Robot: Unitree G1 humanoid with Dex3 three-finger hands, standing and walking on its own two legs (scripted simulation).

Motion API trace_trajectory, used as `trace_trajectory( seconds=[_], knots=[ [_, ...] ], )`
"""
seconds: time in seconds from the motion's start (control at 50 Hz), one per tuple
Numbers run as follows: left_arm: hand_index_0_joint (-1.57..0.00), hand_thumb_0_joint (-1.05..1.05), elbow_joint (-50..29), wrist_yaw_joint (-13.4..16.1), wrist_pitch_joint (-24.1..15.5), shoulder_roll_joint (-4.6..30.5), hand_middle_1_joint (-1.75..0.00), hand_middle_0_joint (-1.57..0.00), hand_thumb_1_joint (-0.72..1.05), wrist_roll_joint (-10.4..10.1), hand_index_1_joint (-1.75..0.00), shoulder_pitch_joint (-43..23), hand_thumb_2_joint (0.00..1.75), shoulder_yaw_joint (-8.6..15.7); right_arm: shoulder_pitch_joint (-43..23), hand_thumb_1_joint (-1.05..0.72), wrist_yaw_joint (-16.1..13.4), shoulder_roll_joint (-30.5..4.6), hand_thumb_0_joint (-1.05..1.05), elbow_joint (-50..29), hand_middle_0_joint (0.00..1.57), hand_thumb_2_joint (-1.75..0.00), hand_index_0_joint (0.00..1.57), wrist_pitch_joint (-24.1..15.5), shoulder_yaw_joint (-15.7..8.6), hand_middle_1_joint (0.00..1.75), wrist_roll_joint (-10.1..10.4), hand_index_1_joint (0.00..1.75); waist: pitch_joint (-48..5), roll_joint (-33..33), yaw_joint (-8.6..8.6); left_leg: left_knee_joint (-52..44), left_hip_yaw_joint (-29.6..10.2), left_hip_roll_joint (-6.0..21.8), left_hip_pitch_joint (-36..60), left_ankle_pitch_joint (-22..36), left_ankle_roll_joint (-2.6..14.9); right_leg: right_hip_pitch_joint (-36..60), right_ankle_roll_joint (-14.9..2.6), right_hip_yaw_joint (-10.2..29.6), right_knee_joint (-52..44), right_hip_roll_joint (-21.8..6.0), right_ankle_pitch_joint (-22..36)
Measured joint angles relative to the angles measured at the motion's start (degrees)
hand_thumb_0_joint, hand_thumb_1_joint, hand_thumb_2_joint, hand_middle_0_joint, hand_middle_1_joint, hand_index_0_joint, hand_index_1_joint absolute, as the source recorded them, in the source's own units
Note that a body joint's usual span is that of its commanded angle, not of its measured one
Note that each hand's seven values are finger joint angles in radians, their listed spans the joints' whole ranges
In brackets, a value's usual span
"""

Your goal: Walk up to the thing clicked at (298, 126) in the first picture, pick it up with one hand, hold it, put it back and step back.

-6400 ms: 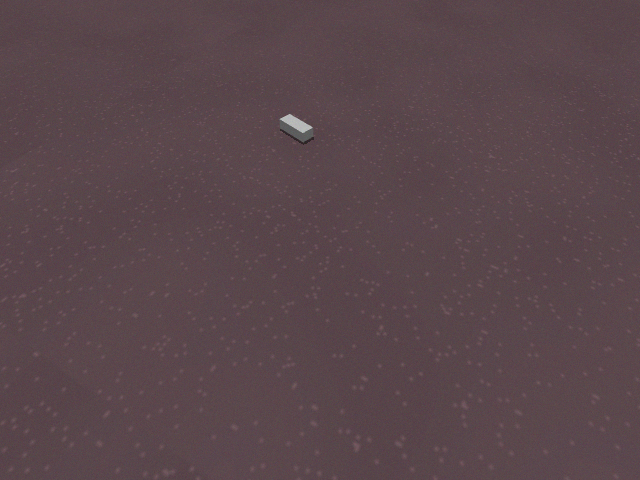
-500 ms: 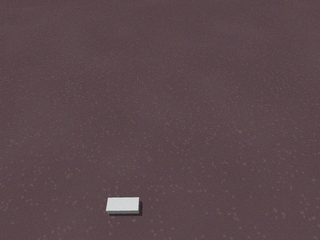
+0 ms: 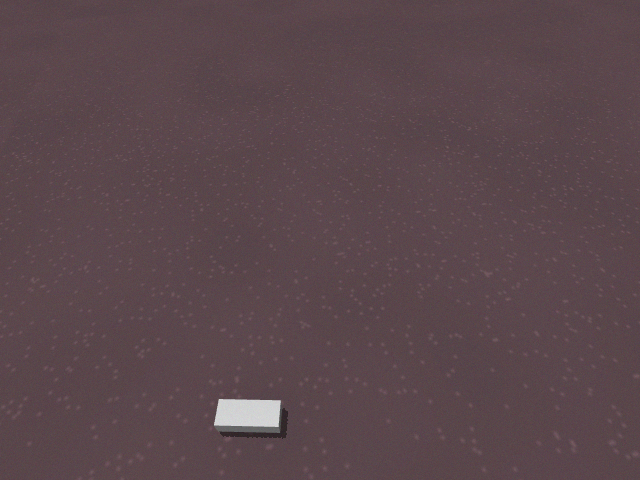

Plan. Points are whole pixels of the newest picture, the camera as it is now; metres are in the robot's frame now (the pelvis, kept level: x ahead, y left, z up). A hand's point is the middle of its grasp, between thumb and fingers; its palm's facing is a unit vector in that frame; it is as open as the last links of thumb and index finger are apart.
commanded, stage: stand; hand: left
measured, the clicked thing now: (249, 415) +0.45 +0.23 -0.76
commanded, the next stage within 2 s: walk up in 1.62 s
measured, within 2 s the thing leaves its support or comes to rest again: neither
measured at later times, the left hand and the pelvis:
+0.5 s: hand out of the picture +0.07 +0.24 -0.16, palm faces +0.00 -0.94 -0.35, open 7.4 cm; pelvis +0.00 -0.01 +0.00, yaw +1 degrees
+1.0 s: hand out of the picture +0.07 +0.24 -0.16, palm faces +0.00 -0.94 -0.35, open 7.4 cm; pelvis +0.00 -0.01 +0.00, yaw +1 degrees
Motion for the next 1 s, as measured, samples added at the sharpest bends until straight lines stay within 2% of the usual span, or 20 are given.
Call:
trace_trajectory(
  seconds=[1.0],
  knots=[
    [-0.2, 0.01, -0.19, 0.03, -0.34, 0.45, -0.3, -0.2, 0.91, 0.05, -0.3, 1.87, 0.9, -0.5, 1.71, -0.91, 0.07, -0.28, 0.0, -0.74, 0.2, -0.9, 0.21, 0.35, 0.85, 0.3, 0.03, 0.3, -0.25, 0.03, 0.33, 1.25, -1.43, 0.78, -0.91, -0.55, -0.81, 0.19, -0.83, -1.38, -0.22, 0.69, -0.33]
  ],
)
